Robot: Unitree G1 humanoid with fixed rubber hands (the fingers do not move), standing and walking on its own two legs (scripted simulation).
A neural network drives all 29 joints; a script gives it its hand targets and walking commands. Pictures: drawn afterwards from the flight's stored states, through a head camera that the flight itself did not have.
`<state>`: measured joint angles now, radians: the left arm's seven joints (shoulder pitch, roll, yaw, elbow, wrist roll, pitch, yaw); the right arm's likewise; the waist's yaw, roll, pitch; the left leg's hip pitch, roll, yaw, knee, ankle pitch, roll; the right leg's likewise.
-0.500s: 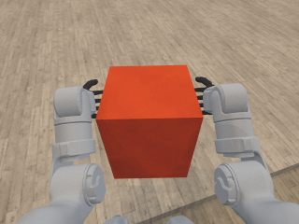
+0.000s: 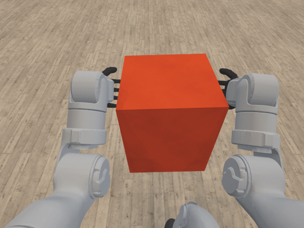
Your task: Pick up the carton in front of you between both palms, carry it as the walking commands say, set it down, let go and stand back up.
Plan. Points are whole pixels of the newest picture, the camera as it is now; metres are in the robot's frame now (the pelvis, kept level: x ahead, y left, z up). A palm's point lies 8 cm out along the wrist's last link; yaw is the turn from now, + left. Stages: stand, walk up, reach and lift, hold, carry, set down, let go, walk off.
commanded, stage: carry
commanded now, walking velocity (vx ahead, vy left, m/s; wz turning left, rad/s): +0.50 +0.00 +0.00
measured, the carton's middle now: (166, 115) +0.38 +0.04 +0.09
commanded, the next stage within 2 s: none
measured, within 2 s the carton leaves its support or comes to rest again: neither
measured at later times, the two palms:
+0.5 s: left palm out of the picture +0.66 +0.16 +0.29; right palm (240, 0) +0.67 -0.13 +0.29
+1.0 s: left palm out of the picture +0.92 +0.16 +0.20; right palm (221, 4) +0.91 -0.14 +0.20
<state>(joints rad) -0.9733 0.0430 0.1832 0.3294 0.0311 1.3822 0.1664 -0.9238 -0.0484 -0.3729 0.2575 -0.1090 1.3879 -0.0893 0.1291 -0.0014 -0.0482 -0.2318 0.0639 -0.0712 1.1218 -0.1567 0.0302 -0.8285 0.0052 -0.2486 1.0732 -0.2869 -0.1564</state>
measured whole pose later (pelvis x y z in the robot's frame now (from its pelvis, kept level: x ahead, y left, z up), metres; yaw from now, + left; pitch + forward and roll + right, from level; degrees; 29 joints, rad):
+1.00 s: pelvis +0.60 +0.01 +0.10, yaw -1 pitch +5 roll -1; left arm -0.44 -0.10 0.20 -0.10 0.10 1.21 0.11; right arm -0.42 0.14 -0.23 -0.13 -0.14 1.19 -0.10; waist 0.01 -0.01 -0.07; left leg -0.03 0.02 0.13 0.31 -0.37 0.01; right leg -0.52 -0.04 -0.17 0.43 -0.01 0.01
